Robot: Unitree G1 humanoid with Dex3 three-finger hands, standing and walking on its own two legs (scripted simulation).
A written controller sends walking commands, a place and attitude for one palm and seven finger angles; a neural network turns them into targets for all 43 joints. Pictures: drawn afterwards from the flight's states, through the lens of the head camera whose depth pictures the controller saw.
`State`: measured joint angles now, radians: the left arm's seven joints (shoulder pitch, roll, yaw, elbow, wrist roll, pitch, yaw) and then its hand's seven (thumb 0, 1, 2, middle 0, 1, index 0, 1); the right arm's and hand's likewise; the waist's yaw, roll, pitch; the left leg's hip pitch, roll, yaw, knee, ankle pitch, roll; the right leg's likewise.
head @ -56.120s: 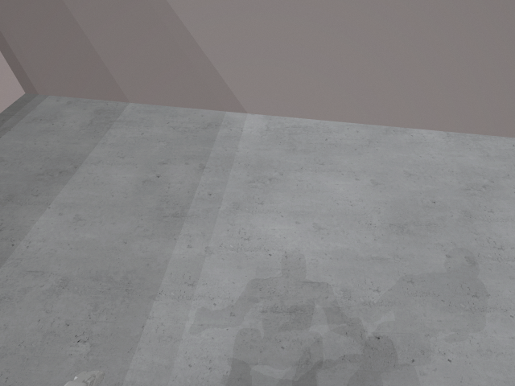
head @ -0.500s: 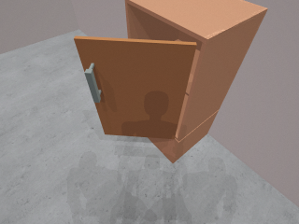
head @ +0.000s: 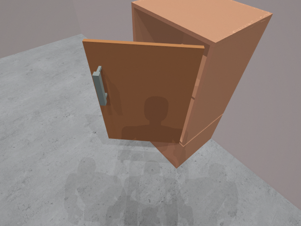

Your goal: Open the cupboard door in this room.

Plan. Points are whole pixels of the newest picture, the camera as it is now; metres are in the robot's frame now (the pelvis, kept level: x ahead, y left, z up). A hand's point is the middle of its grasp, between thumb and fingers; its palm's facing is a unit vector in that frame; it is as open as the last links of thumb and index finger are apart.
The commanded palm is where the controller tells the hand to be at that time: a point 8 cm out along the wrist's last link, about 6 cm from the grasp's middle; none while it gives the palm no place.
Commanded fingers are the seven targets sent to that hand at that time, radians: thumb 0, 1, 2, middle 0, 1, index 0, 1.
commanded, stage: shuffle to correct the standing spot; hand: left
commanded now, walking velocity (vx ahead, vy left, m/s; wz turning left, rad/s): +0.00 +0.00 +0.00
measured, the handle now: (101, 86) +0.60 +0.23 +0.00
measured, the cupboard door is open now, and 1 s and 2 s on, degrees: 46 46 46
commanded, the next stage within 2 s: come to a stop and stand still in 0.16 s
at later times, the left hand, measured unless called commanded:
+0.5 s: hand out of the picture +0.04 +0.20 -0.18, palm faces +0.01 -0.98 -0.21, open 7.3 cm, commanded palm none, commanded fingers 0.00 0.90 0.90 -0.20 -0.30 -0.20 -0.30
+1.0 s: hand out of the picture +0.08 +0.18 -0.16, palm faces -0.02 -0.97 -0.24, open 7.3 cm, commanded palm none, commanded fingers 0.00 0.90 0.90 -0.20 -0.30 -0.20 -0.30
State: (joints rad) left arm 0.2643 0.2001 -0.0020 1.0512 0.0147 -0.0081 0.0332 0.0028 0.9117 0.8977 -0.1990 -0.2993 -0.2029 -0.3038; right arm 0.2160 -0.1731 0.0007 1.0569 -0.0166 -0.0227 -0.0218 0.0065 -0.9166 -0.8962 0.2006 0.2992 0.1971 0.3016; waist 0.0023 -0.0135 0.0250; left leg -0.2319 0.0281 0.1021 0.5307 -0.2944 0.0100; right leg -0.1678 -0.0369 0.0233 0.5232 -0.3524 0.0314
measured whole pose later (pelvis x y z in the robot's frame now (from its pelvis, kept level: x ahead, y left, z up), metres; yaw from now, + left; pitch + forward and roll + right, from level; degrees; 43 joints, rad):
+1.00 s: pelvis +0.01 +0.00 +0.00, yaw -1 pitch -1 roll +1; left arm 0.22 0.16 -0.02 1.02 0.01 -0.01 0.03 0.00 0.92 0.90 -0.20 -0.30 -0.20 -0.30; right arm 0.26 -0.19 0.00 1.02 -0.02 -0.01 -0.02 0.01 -0.93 -0.90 0.20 0.30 0.20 0.30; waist -0.02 0.03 0.02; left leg -0.17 0.03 0.12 0.51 -0.32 0.01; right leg -0.22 -0.03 -0.06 0.54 -0.30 -0.01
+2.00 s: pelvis +0.03 -0.02 +0.01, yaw -1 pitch +0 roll +1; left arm 0.26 0.16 -0.01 1.12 0.01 -0.03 0.03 0.01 0.92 0.90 -0.20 -0.30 -0.20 -0.30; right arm 0.25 -0.15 0.00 1.15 -0.02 -0.03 -0.04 0.01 -0.92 -0.90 0.20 0.30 0.20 0.30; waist 0.00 0.00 0.03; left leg -0.12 0.05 0.10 0.42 -0.28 -0.03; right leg -0.17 0.00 -0.08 0.46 -0.28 -0.04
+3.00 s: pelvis -0.03 +0.02 -0.07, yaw +1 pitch +13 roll -2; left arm 0.26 0.29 0.26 0.12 -0.30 -0.38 -0.34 0.00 -0.04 0.49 -0.27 -0.91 -0.27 -0.91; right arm 0.30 -0.27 0.01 0.58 0.03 -0.24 -0.07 0.02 -0.90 -0.90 0.20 0.30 0.20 0.30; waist -0.02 0.02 -0.10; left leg -0.81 0.04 0.03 1.07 -0.49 0.03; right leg -0.79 -0.05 -0.11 1.01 -0.44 0.00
